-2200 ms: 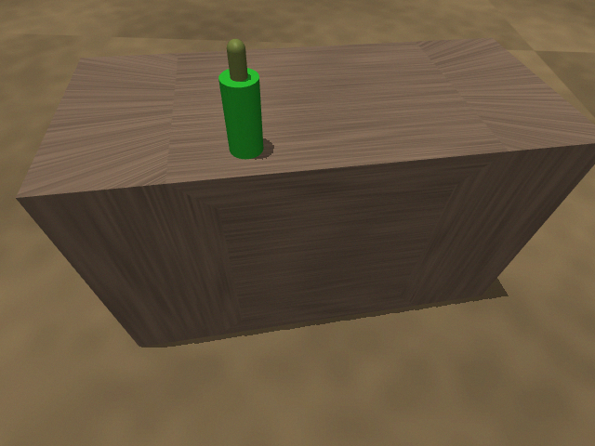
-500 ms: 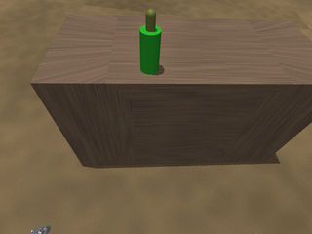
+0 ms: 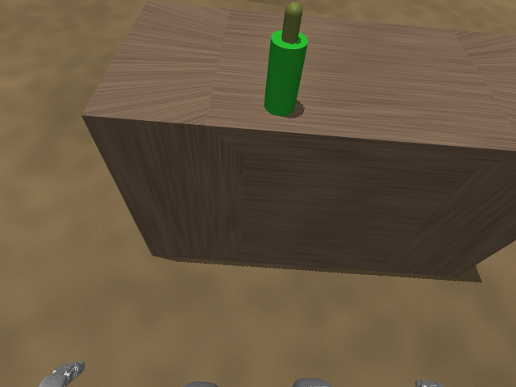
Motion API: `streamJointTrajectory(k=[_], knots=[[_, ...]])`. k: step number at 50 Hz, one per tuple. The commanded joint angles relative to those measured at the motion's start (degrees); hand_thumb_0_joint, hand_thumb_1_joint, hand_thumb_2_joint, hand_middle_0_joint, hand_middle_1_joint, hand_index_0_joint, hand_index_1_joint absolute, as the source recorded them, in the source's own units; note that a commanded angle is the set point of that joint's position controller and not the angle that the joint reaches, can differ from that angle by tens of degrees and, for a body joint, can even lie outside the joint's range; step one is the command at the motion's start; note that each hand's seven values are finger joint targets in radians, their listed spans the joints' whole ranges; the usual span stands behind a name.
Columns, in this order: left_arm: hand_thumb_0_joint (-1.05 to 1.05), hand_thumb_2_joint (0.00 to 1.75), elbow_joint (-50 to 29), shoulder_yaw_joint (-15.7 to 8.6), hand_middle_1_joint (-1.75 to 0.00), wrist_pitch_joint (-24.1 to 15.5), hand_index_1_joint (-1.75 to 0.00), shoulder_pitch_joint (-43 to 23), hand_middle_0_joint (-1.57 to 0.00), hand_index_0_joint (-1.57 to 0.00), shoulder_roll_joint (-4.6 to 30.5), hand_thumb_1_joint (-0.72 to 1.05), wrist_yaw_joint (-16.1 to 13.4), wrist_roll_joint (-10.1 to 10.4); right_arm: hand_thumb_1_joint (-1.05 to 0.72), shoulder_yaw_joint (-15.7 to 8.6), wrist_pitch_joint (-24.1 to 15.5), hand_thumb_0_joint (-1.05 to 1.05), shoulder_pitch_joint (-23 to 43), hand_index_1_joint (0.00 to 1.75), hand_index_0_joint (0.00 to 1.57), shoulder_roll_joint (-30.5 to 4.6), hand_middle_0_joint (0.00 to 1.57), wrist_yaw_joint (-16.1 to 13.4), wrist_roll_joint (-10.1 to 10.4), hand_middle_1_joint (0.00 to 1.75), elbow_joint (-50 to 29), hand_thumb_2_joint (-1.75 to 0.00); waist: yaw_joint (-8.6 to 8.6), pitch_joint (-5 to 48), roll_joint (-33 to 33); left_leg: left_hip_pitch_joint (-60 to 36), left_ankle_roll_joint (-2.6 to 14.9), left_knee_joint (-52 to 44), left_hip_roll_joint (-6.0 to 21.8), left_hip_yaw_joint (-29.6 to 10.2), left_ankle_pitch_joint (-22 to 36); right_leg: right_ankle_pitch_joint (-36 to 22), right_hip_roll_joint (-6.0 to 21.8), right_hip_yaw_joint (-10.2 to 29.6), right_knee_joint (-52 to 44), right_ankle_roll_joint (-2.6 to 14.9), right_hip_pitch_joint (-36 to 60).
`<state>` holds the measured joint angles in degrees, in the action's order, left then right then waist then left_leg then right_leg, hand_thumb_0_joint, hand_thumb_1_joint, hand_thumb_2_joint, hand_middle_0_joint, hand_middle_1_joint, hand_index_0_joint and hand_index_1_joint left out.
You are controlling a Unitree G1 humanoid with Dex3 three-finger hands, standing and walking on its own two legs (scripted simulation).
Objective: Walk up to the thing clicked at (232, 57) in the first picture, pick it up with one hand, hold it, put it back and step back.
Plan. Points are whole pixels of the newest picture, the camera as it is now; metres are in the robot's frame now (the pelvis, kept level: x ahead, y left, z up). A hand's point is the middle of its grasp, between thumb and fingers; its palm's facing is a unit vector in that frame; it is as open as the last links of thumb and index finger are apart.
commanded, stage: walk up
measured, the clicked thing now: (286, 61) +0.70 -0.05 +0.10
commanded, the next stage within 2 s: stand in 1.28 s
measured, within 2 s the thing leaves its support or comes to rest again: neither
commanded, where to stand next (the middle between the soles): +0.04 -0.03 m, yaw -3 degrees
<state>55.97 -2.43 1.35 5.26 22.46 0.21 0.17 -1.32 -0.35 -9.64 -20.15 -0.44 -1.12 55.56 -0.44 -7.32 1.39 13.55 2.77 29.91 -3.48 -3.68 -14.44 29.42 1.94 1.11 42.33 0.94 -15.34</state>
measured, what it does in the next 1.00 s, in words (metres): steps on the spot: right foot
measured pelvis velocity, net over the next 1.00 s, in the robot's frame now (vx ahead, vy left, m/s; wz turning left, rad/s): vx -0.01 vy -0.02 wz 0.00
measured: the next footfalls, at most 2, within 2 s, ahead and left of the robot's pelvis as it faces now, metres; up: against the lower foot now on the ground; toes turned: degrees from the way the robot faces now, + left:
right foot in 0.08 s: +0.03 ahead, -0.15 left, +0.00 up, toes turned +0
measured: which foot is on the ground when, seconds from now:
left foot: down 0.00-1.00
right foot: up 0.00-0.06, down 0.08-1.00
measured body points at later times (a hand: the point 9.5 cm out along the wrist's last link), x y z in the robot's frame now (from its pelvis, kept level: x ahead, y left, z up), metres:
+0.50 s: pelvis -0.01 -0.01 +0.01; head +0.01 -0.01 +0.46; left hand +0.08 +0.29 -0.12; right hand +0.09 -0.31 -0.12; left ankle +0.02 +0.10 -0.74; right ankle -0.01 -0.15 -0.74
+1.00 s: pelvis -0.01 -0.02 +0.01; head +0.01 -0.02 +0.46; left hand +0.06 +0.29 -0.12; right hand +0.08 -0.31 -0.13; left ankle +0.02 +0.10 -0.74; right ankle -0.01 -0.15 -0.74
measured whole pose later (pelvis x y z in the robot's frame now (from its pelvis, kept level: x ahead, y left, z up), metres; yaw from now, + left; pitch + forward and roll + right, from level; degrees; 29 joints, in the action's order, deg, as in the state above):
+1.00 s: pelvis -0.01 -0.02 +0.01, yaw +0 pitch -2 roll +0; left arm 63.6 -0.7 -0.9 6.9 20.8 0.3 -1.1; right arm -1.2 0.7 -5.6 -19.6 1.0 -0.1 62.9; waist -0.6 -3.8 -0.7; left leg 9.1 0.6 19.8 -1.8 -3.0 -8.7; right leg 11.1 1.5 0.4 20.1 -1.4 -6.9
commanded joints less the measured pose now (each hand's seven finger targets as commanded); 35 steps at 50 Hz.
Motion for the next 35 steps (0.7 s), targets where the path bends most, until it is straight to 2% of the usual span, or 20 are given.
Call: streamJointTrajectory(k=[1,2,3,4,5,6,7,8,9,11,12,14,15,20,23,27,30,31,35], knots=[[0.00,0.90,-2.0,-1.5,-0.30,-1.6,-0.30,1.0,-0.20,-0.20,8.9,0.90,-1.3,0.1,-0.90,-3.4,-0.9,0.00,1.0,0.30,0.20,-13.8,0.20,-0.9,0.4,0.30,-4.3,-0.90,0.97,11.7,-10.0,-10.7,5.37,-3.8,11.9,-11.0,34.6,-6.1,-1.3,-1.6,-10.8,-0.46,2.7],[0.00,0.90,-1.4,-1.5,-0.30,-1.8,-0.30,2.2,-0.20,-0.20,8.6,0.90,-1.4,0.0,-0.90,-3.3,-0.6,0.00,2.0,0.30,0.20,-13.7,0.20,-0.8,0.7,0.30,-4.5,-0.90,0.13,11.8,-9.3,-9.1,4.78,-2.9,11.4,-10.1,32.3,-10.8,-1.6,-2.0,-15.1,-0.28,5.3],[0.00,0.90,-0.7,-1.4,-0.30,-2.2,-0.30,3.8,-0.20,-0.20,8.7,0.90,-1.6,-0.1,-0.90,-3.4,-0.3,0.00,3.5,0.30,0.20,-13.7,0.20,-0.7,1.1,0.30,-5.0,-0.90,-0.90,12.2,-7.8,-7.3,3.62,-1.6,10.7,-8.7,30.1,-18.4,-0.7,-1.7,-20.2,-0.01,8.7],[0.00,0.90,-0.1,-1.5,-0.30,-2.6,-0.30,4.1,-0.20,-0.20,9.9,0.90,-1.9,-0.6,-0.90,-3.0,-0.1,0.00,4.7,0.30,0.20,-12.6,0.20,-0.6,1.6,0.30,-5.3,-0.90,-1.35,13.1,-5.4,-4.4,2.03,-0.5,9.4,-7.4,25.9,-25.8,1.5,0.5,-21.3,0.74,12.8],[0.00,0.90,0.2,-1.9,-0.30,-3.0,-0.30,4.3,-0.20,-0.20,11.5,0.90,-2.1,-0.9,-0.90,-2.6,0.0,0.00,5.4,0.30,0.20,-11.3,0.20,-0.4,2.0,0.30,-5.8,-0.90,-1.50,13.5,-1.4,-0.9,0.36,1.1,6.8,-6.2,19.0,-32.7,6.3,5.9,-21.5,2.30,15.3],[0.00,0.90,-0.6,-2.1,-0.30,-3.4,-0.30,2.2,-0.20,-0.20,13.4,0.90,-2.1,-1.0,-0.90,-2.6,0.3,0.00,5.1,0.30,0.20,-10.7,0.20,-0.1,2.0,0.30,-5.6,-0.90,-0.69,11.6,1.5,0.9,-1.16,1.8,3.6,-4.5,10.0,-31.9,11.1,11.1,-22.9,5.09,13.0],[0.00,0.90,-1.6,-2.2,-0.30,-3.3,-0.30,-2.3,-0.20,-0.20,15.8,0.90,-1.8,-1.2,-0.90,-2.9,1.0,0.00,3.0,0.30,0.20,-10.9,0.20,0.0,1.7,0.30,-4.4,-0.90,1.22,9.3,5.6,-2.4,-1.66,3.7,1.9,-2.6,-5.2,-27.2,15.3,13.9,-23.6,8.61,5.1],[0.00,0.90,-2.9,-1.9,-0.30,-3.3,-0.30,-5.9,-0.20,-0.20,15.1,0.90,-1.6,-1.5,-0.90,-3.2,1.2,0.00,0.7,0.30,0.20,-10.8,0.20,0.1,0.9,0.30,-2.7,-0.90,2.94,7.4,7.2,-6.1,-1.70,3.6,3.2,-2.4,-8.7,-24.1,15.7,13.6,-23.1,9.04,0.2],[0.00,0.90,-2.9,-1.5,-0.30,-3.2,-0.30,-5.7,-0.20,-0.20,13.1,0.90,-1.4,-1.2,-0.90,-3.2,0.9,0.00,1.1,0.30,0.20,-11.2,0.20,0.4,0.7,0.30,-2.2,-0.90,2.80,6.4,6.4,-7.1,-1.51,0.0,3.6,-3.8,-5.9,-22.4,13.4,11.2,-23.0,7.20,-1.1],[0.00,0.90,-2.0,-1.2,-0.30,-3.3,-0.30,-4.5,-0.20,-0.20,11.5,0.90,-1.3,-0.8,-0.90,-3.1,0.1,0.00,4.2,0.30,0.20,-11.9,0.20,0.8,0.7,0.30,-1.9,-0.90,1.60,5.8,5.6,-6.4,-0.24,-6.5,6.0,-6.8,7.9,-20.3,7.6,5.7,-22.4,2.33,0.6],[0.00,0.90,-1.3,-1.2,-0.30,-3.3,-0.30,-3.2,-0.20,-0.20,10.9,0.90,-1.2,-0.7,-0.90,-3.0,-0.1,0.00,5.7,0.30,0.20,-11.9,0.20,1.0,0.5,0.30,-1.8,-0.90,0.44,5.5,4.8,-6.3,0.11,-7.5,6.8,-6.9,9.8,-19.2,6.1,4.7,-22.7,1.24,0.9],[0.00,0.90,-0.5,-1.2,-0.30,-3.3,-0.30,-1.9,-0.20,-0.20,11.0,0.90,-0.9,-0.6,-0.90,-2.6,-0.3,0.00,6.1,0.30,0.20,-12.1,0.20,1.2,0.6,0.30,-1.6,-0.90,-0.02,6.5,3.3,-6.0,0.21,-7.8,7.2,-6.5,8.4,-17.0,5.6,4.8,-23.8,0.86,3.0],[0.00,0.90,-0.3,-1.2,-0.30,-3.3,-0.30,-2.4,-0.20,-0.20,10.9,0.90,-1.0,-0.7,-0.90,-2.5,-0.3,0.00,6.2,0.30,0.20,-11.6,0.20,1.2,0.6,0.30,-1.0,-0.90,0.30,6.2,3.0,-5.6,-0.05,-8.6,7.2,-6.3,7.5,-16.5,5.8,4.8,-24.1,1.01,3.7],[0.00,0.90,0.8,-0.8,-0.30,-3.6,-0.30,-1.6,-0.20,-0.20,10.6,0.90,-1.0,-0.5,-0.90,-2.2,-0.6,0.00,6.4,0.30,0.20,-11.9,0.20,1.0,0.6,0.30,0.9,-0.90,-0.16,9.5,-1.9,-5.6,-0.23,-11.2,8.0,-6.1,10.4,-23.5,5.3,3.7,-23.0,1.10,9.2],[0.00,0.90,1.7,-0.7,-0.30,-3.5,-0.30,-1.1,-0.20,-0.20,10.6,0.90,-1.1,-0.5,-0.90,-2.2,-0.6,0.00,7.6,0.30,0.20,-12.0,0.20,0.9,0.7,0.30,1.3,-0.90,-0.47,9.4,-3.6,-4.8,-0.35,-12.6,8.5,-6.4,9.6,-23.5,5.0,3.2,-23.3,0.85,10.4],[0.00,0.90,2.4,-0.6,-0.30,-3.4,-0.30,-1.1,-0.20,-0.20,11.1,0.90,-1.1,-0.7,-0.90,-2.2,-0.5,0.00,8.1,0.30,0.20,-11.8,0.20,0.8,0.6,0.30,1.9,-0.90,-0.28,9.5,-3.4,-5.7,-0.59,-12.9,8.6,-5.9,9.6,-23.5,5.1,3.4,-24.1,0.96,9.8],[0.00,0.90,2.9,-0.4,-0.30,-3.3,-0.30,-1.9,-0.20,-0.20,10.7,0.90,-1.0,-0.7,-0.90,-2.2,-0.4,0.00,7.9,0.30,0.20,-12.0,0.20,0.8,0.7,0.30,2.3,-0.90,0.03,8.0,-3.4,-3.5,-0.47,-14.7,8.9,-6.8,6.5,-22.2,4.6,3.0,-24.1,0.56,10.1],[0.00,0.90,2.8,-0.4,-0.30,-3.3,-0.30,-1.1,-0.20,-0.20,10.7,0.90,-1.0,-0.7,-0.90,-2.2,-0.5,0.00,8.0,0.30,0.20,-12.0,0.20,0.8,0.6,0.30,2.3,-0.90,-0.35,8.4,-3.4,-4.2,-0.39,-14.6,9.0,-6.5,6.5,-21.9,4.7,3.2,-24.0,0.67,9.7],[0.00,0.90,3.4,-0.3,-0.30,-3.5,-0.30,-1.0,-0.20,-0.20,10.8,0.90,-1.0,-0.8,-0.90,-2.3,-0.5,0.00,8.0,0.30,0.20,-12.1,0.20,0.8,0.6,0.30,2.6,-0.90,-0.06,9.0,-3.0,-5.4,-0.53,-14.0,8.8,-6.0,8.3,-23.1,4.9,3.4,-25.0,0.57,9.6]])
